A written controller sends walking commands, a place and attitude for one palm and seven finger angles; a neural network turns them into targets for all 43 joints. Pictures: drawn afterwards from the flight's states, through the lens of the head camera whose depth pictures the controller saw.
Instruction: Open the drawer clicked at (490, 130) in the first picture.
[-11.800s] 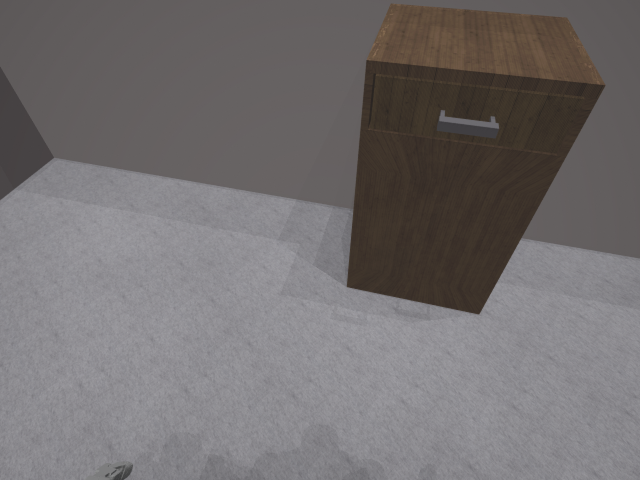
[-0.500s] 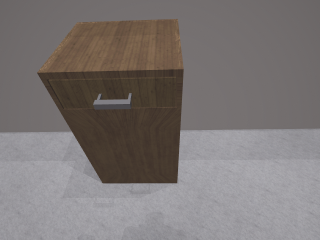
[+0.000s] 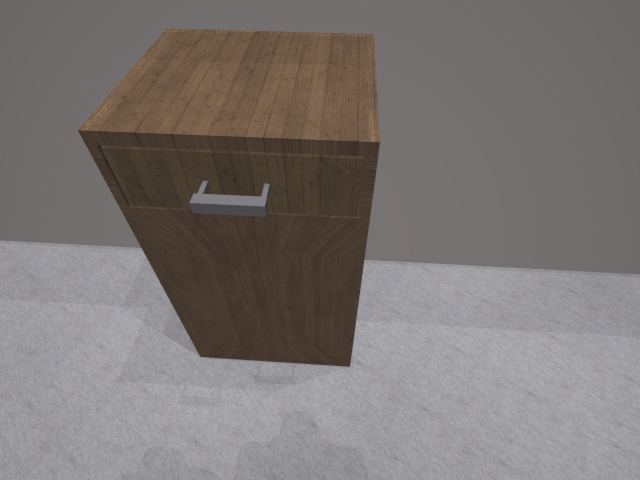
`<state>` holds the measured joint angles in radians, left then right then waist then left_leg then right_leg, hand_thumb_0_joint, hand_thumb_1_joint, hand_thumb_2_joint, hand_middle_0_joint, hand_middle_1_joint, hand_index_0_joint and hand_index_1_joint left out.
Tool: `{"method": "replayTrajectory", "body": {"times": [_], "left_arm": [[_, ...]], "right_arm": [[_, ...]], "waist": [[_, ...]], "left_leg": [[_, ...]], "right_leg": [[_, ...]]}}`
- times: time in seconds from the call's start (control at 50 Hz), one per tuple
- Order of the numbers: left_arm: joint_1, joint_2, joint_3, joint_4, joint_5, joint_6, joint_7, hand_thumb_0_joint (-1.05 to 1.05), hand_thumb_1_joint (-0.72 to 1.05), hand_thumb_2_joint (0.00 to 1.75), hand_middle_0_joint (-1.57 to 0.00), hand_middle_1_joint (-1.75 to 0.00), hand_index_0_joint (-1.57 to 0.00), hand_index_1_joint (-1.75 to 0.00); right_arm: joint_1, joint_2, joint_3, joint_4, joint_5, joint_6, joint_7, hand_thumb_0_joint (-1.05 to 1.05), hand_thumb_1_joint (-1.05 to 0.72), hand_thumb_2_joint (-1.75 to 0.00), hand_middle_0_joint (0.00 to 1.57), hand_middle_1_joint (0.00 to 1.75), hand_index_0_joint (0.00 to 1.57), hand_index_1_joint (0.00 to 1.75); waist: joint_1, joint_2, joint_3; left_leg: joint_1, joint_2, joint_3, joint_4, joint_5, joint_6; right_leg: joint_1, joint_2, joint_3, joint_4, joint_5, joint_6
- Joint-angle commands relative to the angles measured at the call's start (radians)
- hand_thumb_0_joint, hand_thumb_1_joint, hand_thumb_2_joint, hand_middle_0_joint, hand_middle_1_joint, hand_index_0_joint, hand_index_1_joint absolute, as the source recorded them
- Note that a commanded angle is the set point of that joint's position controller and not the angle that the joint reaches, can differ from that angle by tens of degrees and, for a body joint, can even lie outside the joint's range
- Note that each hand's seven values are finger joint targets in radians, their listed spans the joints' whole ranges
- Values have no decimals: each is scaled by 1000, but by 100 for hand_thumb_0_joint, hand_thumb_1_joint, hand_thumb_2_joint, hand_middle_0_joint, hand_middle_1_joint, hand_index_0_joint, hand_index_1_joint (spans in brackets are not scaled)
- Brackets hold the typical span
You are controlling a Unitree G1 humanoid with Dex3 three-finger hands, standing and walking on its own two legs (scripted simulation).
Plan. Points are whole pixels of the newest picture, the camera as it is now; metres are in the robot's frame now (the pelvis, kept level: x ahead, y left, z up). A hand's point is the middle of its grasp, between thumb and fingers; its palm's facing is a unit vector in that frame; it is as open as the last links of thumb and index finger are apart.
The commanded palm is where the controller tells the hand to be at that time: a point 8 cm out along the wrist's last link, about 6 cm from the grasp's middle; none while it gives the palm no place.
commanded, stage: look again from close up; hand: left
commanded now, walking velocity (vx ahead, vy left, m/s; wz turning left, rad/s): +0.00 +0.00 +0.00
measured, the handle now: (232, 196) +0.56 +0.20 +0.01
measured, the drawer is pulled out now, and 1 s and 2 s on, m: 0.00 0.00 0.00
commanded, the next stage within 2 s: shuffle to correct the standing spot in 0.54 s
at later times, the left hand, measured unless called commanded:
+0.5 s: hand out of the picture -0.02 +0.25 -0.18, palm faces -0.03 -0.98 -0.21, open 7.4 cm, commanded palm none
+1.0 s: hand out of the picture +0.00 +0.17 -0.19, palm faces +0.03 -0.99 -0.16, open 7.4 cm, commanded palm none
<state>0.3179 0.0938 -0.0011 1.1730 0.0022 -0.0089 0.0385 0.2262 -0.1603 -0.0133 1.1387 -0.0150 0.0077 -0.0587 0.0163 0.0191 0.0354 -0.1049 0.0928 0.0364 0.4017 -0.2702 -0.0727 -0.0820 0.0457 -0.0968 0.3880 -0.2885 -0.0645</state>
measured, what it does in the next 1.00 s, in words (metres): stands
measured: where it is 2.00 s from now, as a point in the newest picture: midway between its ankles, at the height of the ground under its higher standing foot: outside the picture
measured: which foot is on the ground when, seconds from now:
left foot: down 0.00-0.94, up 0.96-1.00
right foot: down 0.00-1.00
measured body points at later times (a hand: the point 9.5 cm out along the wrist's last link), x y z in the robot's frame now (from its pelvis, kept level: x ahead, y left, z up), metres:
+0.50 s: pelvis -0.03 +0.07 +0.00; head -0.03 +0.06 +0.45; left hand -0.02 +0.30 -0.16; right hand -0.06 -0.14 -0.17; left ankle -0.03 +0.14 -0.74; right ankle -0.05 -0.07 -0.74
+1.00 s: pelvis +0.02 +0.02 -0.01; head +0.05 +0.01 +0.43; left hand +0.00 +0.23 -0.17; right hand -0.01 -0.21 -0.18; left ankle -0.04 +0.13 -0.71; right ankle -0.05 -0.07 -0.74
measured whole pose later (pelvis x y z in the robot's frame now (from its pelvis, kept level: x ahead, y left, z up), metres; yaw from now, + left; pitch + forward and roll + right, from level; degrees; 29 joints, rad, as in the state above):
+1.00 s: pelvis +0.02 +0.02 -0.01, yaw -1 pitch +2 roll +0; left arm 0.35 0.11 0.02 1.10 0.03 -0.05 0.01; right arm 0.34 -0.15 -0.01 1.10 -0.03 -0.01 -0.03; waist 0.01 0.02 0.01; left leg -0.33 0.03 0.06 0.85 -0.51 0.04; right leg -0.19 0.02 -0.07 0.58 -0.42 -0.06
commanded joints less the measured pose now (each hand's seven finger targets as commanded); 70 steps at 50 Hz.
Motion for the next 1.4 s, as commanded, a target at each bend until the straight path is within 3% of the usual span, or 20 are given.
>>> {"method": "replayTrajectory", "body": {"times": [0.0,0.02,0.04,0.08,0.12,0.18,0.26,0.36,0.62,0.74,0.82,0.88,0.92,0.98,1.14,1.16,1.18,1.2,1.28,1.38], "left_arm": [[184,171,36,-5,21,-50,50,0,90,90,-20,-30,-20,-30],[174,192,38,-51,29,-60,48,0,90,90,-20,-30,-20,-30],[135,177,32,-73,27,-60,42,0,90,90,-20,-30,-20,-30],[92,172,30,-98,26,-54,32,0,90,90,-20,-30,-20,-30],[55,150,24,-121,20,-41,28,0,90,90,-20,-30,-20,-30],[62,102,16,-130,14,-12,19,0,90,90,-20,-30,-20,-30],[52,114,8,-125,19,5,0,0,90,90,-20,-30,-20,-30],[46,124,6,-128,20,7,-9,0,90,90,-20,-30,-20,-30],[49,120,3,-98,12,-4,-7,0,90,90,-20,-30,-20,-30],[41,99,11,-102,30,5,-23,0,90,90,-20,-30,-20,-30],[60,89,21,-108,32,-3,-34,0,90,90,-20,-30,-20,-30],[162,118,35,-77,29,-14,-33,0,90,90,-20,-30,-20,-30],[270,178,51,-39,25,-26,-19,0,90,90,-20,-30,-20,-30],[307,148,46,-25,31,-44,0,0,90,90,-20,-30,-20,-30],[123,153,28,-94,14,-36,11,0,90,90,-20,-30,-20,-30],[134,153,30,-102,7,-31,13,0,90,90,-20,-30,-20,-30],[151,124,26,-119,-2,-23,19,0,90,90,-20,-30,-20,-30],[165,101,21,-134,-4,-14,25,0,90,90,-20,-30,-20,-30],[113,83,29,-139,15,27,22,0,90,90,-20,-30,-20,-30],[116,78,36,-174,18,37,7,0,90,90,-20,-30,-20,-30]], "right_arm": [[-42,-83,-14,-88,13,-26,19,0,-90,-90,20,30,20,30],[34,-34,-13,-130,11,-14,21,0,-90,-90,20,30,20,30],[41,-35,-16,-127,8,-14,22,0,-90,-90,20,30,20,30],[76,-7,-6,-135,17,-20,33,0,-90,-90,20,30,20,30],[133,-22,-4,-121,11,-27,34,0,-90,-90,20,30,20,30],[146,-88,-6,-125,-5,-40,27,0,-90,-90,20,30,20,30],[107,-102,4,-137,-4,-31,24,0,-90,-90,20,30,20,30],[129,-110,6,-134,-4,-34,26,0,-90,-90,20,30,20,30],[178,-79,18,-71,1,-47,22,0,-90,-90,20,30,20,30],[201,-111,-7,-58,-8,-35,18,0,-90,-90,20,30,20,30],[206,-114,-17,-66,-12,-40,12,0,-90,-90,20,30,20,30],[150,-77,-14,-89,-7,-50,13,0,-90,-90,20,30,20,30],[69,-32,-4,-128,-9,-52,23,0,-90,-90,20,30,20,30],[-25,-29,-12,-164,-10,-58,36,0,-90,-90,20,30,20,30],[111,-29,3,-110,11,-43,25,0,-90,-90,20,30,20,30],[158,-84,-11,-110,9,-47,18,0,-90,-90,20,30,20,30],[206,-147,-23,-118,11,-53,10,0,-90,-90,20,30,20,30],[215,-163,-28,-122,20,-42,8,0,-90,-90,20,30,20,30],[-16,-101,-9,-177,6,-24,5,0,-90,-90,20,30,20,30],[-42,-148,-40,-207,-8,-4,20,0,-90,-90,20,30,20,30]], "waist": [[47,-163,85],[-20,-105,14],[-27,-12,-6],[-36,-46,-87],[-54,-106,-95],[-21,48,-3],[-2,96,143],[1,12,124],[-9,-15,29],[-30,50,100],[-25,74,77],[18,-89,50],[55,-292,68],[62,-114,63],[-63,-113,-80],[-76,-56,-139],[-79,89,-208],[-65,167,-214],[4,114,7],[18,75,-90]], "left_leg": [[-202,-11,74,293,5,39],[-245,-41,-28,360,-116,76],[-264,-41,-19,372,-115,87],[-179,-32,8,251,-98,81],[-83,-40,3,85,28,82],[-133,77,-107,10,160,140],[-258,64,-156,-116,-76,160],[-261,57,-183,-167,-212,166],[-141,26,-111,-83,69,154],[-118,110,-206,-138,-195,210],[-94,132,-203,-62,-40,235],[-279,19,-41,143,-3,175],[-524,-90,95,463,-274,119],[-658,-50,15,730,-314,124],[-64,-108,59,109,282,92],[86,-12,-13,123,638,136],[208,191,-217,153,1071,258],[172,304,-277,67,1310,359],[-161,222,-161,-29,879,327],[-176,178,-145,-17,553,287]], "right_leg": [[-45,-257,267,-57,1083,172],[27,-301,256,6,1212,140],[48,-288,216,21,1169,71],[34,-240,141,31,859,-39],[-41,-198,126,67,517,-28],[-144,-105,96,71,30,20],[-165,-80,81,98,-55,25],[-159,-94,87,96,-38,24],[-130,-127,116,70,75,29],[-275,-75,46,184,-107,20],[-281,-73,49,185,-90,9],[-60,-146,190,83,53,-35],[97,-325,433,-47,344,-135],[165,-366,406,-21,718,-215],[-56,-182,135,180,882,-25],[-134,-149,116,287,719,15],[-268,-89,75,424,283,64],[-286,-46,80,598,-334,78],[-272,-112,117,625,-272,76],[-184,-83,49,428,-147,76]]}}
